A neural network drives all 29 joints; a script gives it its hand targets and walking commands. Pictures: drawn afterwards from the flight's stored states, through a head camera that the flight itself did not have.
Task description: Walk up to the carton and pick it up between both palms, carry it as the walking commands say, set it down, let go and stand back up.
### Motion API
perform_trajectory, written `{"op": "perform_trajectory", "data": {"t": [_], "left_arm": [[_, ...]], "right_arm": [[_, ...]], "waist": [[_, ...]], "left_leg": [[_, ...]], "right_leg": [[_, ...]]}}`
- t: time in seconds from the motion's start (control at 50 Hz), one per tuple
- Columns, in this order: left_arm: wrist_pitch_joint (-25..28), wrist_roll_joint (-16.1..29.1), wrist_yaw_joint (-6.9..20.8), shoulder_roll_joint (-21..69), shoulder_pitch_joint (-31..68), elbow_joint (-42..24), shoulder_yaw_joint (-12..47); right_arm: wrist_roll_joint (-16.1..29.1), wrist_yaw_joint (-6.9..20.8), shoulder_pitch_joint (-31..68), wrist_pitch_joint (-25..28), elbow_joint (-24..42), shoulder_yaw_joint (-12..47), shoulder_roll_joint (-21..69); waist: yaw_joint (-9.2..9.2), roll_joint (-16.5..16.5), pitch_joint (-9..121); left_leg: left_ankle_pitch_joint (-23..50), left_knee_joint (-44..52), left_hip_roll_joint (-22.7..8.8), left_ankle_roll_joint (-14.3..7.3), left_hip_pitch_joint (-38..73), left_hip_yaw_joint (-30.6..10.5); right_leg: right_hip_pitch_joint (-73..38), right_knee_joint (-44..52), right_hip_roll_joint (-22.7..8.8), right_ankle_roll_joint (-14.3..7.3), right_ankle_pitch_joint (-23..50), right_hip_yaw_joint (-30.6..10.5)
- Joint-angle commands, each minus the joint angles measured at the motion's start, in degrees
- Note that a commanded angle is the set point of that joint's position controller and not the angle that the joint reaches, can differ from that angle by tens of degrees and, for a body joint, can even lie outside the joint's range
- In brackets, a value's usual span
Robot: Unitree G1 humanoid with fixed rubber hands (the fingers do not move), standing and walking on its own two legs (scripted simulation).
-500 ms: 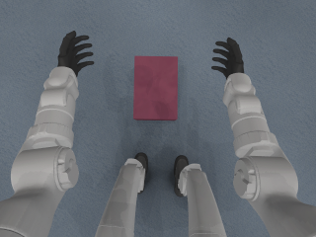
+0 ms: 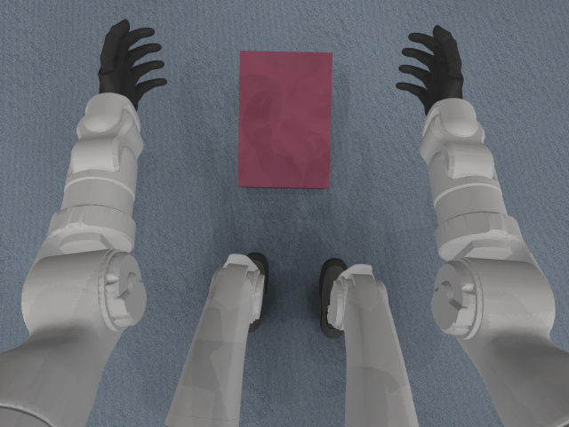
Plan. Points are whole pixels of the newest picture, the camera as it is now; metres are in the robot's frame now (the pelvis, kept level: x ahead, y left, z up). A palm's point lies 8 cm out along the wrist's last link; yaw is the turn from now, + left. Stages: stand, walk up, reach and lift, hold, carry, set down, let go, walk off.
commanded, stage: reach and lift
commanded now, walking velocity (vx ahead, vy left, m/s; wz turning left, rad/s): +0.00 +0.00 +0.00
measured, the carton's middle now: (284, 126) +0.53 +0.05 -0.52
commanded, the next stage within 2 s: none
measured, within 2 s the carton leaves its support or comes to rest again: neither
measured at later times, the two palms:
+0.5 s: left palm (164, 121) +0.47 +0.24 -0.27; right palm (391, 124) +0.50 -0.14 -0.28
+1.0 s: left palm (194, 138) +0.47 +0.23 -0.41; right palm (368, 139) +0.50 -0.13 -0.41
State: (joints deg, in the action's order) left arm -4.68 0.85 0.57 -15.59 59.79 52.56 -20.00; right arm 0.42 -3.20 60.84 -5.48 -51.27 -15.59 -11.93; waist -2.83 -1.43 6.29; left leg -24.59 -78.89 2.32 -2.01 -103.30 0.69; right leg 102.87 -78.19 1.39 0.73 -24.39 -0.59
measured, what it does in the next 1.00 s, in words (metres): lowers itself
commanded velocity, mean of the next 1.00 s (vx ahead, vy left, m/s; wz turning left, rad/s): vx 0.00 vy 0.00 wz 0.00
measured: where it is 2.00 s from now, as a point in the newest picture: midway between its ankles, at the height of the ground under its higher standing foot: (291, 309)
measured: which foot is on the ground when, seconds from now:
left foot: down 0.00-1.00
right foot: down 0.00-1.00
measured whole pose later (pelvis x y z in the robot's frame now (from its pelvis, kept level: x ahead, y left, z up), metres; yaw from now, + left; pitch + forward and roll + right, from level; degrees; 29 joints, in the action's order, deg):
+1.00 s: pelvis -0.04 +0.00 -0.22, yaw -1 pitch +38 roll -2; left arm -0.8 12.9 -4.1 -21.2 78.8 65.8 -8.5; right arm 10.7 -6.2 80.8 -2.4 -64.4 -5.7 -17.9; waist -4.2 0.2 -19.9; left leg -33.3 -126.3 1.0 -2.9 -131.1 2.2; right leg 130.3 -125.4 3.3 1.6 -33.4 0.4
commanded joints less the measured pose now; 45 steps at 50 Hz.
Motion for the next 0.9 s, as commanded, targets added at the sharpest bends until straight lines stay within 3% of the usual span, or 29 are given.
{"op": "perform_trajectory", "data": {"t": [0.0,0.18,0.42,0.62,0.88], "left_arm": [[0.72,1.42,-0.41,-7.47,13.00,-5.73,0.61],[-0.44,4.51,-0.43,-12.32,16.08,-7.28,0.99],[0.13,5.89,-0.29,-13.40,23.31,-0.16,2.75],[1.56,7.87,-3.41,-13.42,28.55,2.41,5.41],[4.33,11.74,-4.86,-12.36,31.80,6.55,10.81]], "right_arm": [[1.74,-1.02,12.30,0.53,5.96,1.14,-5.41],[5.16,-3.84,18.05,-2.14,9.68,6.06,-5.66],[5.17,-4.36,25.51,-2.30,2.13,6.31,-7.04],[7.76,-4.14,30.36,-0.20,-1.70,7.53,-9.51],[9.97,-3.16,32.09,3.59,-6.49,8.51,-11.74]], "waist": [[-1.32,2.07,54.99],[-3.20,-1.71,61.38],[-2.80,-1.01,49.78],[-3.45,0.06,49.63],[-2.25,1.24,43.99]], "left_leg": [[25.77,0.11,0.59,4.60,34.11,-2.34],[19.69,-10.54,1.31,3.61,20.21,1.07],[9.04,-20.09,-0.03,2.81,9.81,0.82],[10.00,-27.05,-0.94,2.68,12.06,-0.27],[15.39,-35.04,-1.54,2.77,11.79,-3.20]], "right_leg": [[-19.22,-2.91,3.49,0.94,12.89,1.78],[-25.69,-13.16,3.25,1.75,15.39,0.63],[-14.67,-22.37,2.91,1.54,5.90,1.28],[-8.47,-30.51,2.46,1.24,4.16,2.19],[-0.46,-39.35,1.33,0.82,6.25,1.76]]}}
